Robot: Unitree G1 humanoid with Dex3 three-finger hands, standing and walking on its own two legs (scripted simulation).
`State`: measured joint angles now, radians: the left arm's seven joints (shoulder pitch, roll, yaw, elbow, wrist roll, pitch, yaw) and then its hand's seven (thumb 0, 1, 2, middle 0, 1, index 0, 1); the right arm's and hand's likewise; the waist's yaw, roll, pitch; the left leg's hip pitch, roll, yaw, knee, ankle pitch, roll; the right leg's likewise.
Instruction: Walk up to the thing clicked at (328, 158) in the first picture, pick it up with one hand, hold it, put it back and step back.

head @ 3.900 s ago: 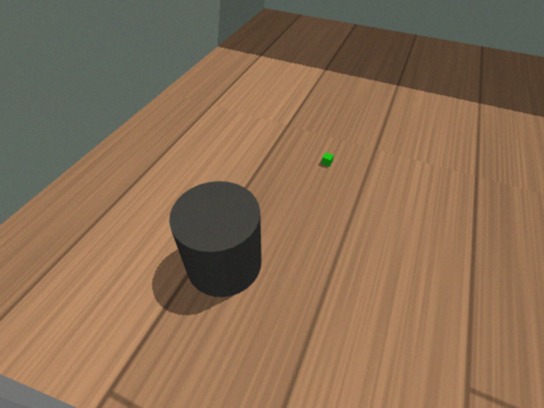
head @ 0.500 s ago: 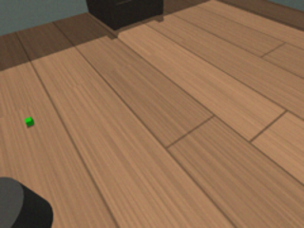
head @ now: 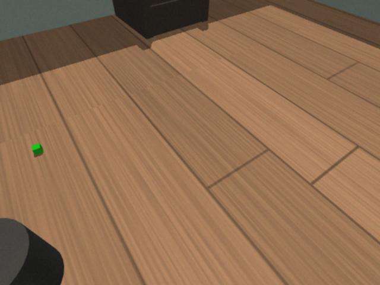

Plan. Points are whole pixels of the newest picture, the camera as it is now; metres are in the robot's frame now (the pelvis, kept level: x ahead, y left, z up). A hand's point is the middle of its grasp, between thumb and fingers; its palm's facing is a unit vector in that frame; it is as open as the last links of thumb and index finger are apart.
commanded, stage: stand
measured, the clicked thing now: (37, 149) +1.06 +1.01 -0.76
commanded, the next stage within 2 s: none
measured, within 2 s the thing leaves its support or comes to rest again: neither
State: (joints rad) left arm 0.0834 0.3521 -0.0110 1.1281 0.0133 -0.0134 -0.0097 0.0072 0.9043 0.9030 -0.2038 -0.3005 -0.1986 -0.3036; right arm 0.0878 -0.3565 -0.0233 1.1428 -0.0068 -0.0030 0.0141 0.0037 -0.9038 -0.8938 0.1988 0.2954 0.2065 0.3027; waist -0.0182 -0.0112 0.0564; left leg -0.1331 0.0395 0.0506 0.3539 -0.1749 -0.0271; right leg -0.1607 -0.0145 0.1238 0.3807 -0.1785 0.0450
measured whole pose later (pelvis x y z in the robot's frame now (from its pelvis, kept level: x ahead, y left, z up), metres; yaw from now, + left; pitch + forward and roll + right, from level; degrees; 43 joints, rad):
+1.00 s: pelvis +0.01 +0.00 +0.00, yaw +1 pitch -2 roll +0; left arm 0.12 0.36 -0.01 1.11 0.01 -0.01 -0.01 0.01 0.90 0.90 -0.20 -0.30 -0.20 -0.30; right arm 0.10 -0.35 -0.02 1.13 0.00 0.00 0.01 0.00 -0.90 -0.89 0.20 0.30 0.21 0.30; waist -0.01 -0.01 0.06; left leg -0.13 0.03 0.04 0.35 -0.19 -0.02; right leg -0.14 -0.02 0.11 0.37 -0.19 0.05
